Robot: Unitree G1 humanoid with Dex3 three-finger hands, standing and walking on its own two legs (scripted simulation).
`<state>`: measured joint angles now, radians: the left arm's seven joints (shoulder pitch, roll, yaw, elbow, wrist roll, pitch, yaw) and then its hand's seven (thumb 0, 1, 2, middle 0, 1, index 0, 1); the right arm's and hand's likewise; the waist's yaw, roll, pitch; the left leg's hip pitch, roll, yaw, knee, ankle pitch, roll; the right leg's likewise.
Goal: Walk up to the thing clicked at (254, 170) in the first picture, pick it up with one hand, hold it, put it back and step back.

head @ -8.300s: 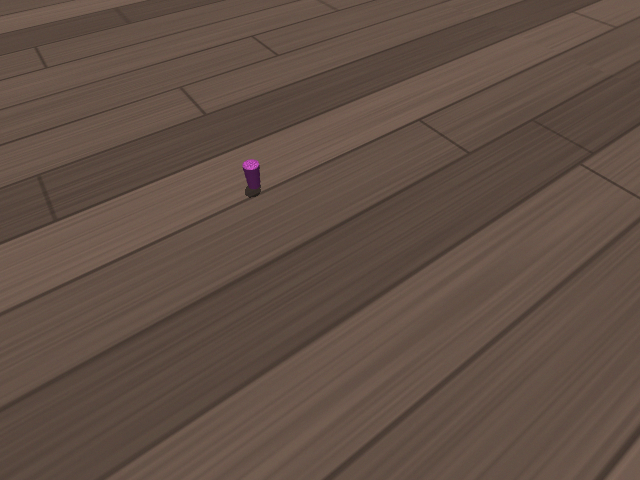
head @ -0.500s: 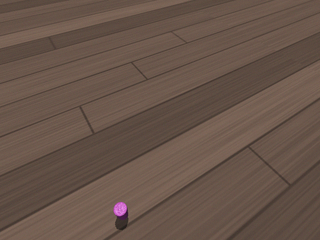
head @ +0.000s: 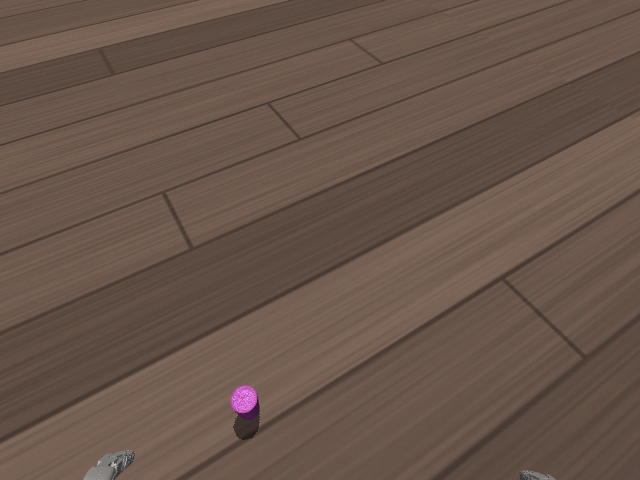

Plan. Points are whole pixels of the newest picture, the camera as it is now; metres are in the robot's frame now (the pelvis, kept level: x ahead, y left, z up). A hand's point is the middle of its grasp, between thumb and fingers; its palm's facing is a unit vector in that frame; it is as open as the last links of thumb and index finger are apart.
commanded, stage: go down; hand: left
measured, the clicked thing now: (247, 404) +0.38 +0.21 -0.72
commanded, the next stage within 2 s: none
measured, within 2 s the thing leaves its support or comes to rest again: neither
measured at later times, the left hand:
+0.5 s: hand (140, 478) +0.15 +0.27 -0.18, palm faces -0.02 -0.93 -0.36, open 15.1 cm
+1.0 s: hand out of the picture +0.14 +0.28 -0.20, palm faces -0.01 -0.93 -0.38, open 16.0 cm
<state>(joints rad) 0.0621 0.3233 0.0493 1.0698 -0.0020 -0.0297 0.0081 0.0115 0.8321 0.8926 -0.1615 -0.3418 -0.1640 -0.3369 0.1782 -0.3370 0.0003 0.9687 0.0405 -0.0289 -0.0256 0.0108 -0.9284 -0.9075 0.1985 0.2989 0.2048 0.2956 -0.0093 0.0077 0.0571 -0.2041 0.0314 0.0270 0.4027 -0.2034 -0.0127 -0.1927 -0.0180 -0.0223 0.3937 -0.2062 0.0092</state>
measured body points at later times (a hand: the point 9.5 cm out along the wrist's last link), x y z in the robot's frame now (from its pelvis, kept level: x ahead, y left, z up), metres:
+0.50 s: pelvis +0.00 +0.01 -0.05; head +0.07 +0.02 +0.40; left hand +0.15 +0.32 -0.16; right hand +0.15 -0.25 -0.15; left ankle +0.01 +0.13 -0.74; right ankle +0.00 -0.12 -0.74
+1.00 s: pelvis +0.00 +0.01 -0.09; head +0.09 +0.03 +0.35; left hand +0.14 +0.33 -0.18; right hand +0.17 -0.24 -0.17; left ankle +0.01 +0.13 -0.74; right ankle +0.00 -0.12 -0.74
